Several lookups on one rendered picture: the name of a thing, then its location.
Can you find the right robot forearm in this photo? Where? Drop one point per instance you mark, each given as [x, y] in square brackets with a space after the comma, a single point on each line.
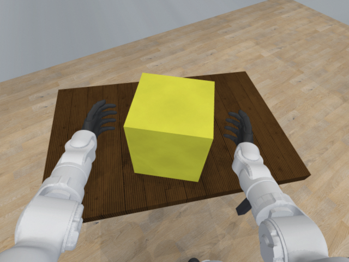
[266, 198]

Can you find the right robot hand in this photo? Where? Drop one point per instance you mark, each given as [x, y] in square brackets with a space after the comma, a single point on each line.
[244, 132]

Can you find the robot right upper arm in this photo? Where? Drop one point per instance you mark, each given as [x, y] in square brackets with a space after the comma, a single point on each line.
[293, 239]

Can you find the robot left upper arm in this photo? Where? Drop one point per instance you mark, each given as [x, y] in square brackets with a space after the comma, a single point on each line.
[51, 226]

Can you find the left robot hand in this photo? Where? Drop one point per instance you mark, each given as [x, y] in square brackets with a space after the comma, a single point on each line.
[94, 121]

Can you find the carton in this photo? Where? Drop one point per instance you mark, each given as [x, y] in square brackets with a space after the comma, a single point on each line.
[170, 126]

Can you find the table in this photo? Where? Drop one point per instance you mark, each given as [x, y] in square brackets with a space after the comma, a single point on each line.
[113, 189]

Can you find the left robot forearm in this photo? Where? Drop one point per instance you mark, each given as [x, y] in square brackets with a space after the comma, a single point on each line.
[70, 175]

